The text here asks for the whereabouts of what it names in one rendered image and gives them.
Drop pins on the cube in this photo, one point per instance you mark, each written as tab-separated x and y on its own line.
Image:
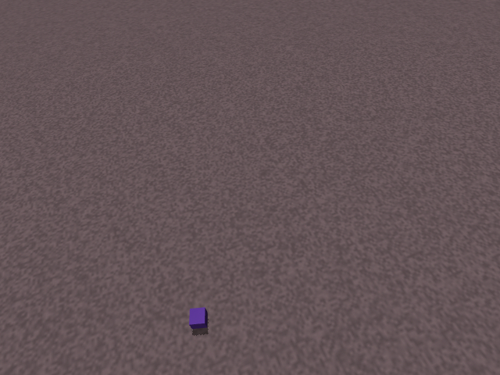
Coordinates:
198	318

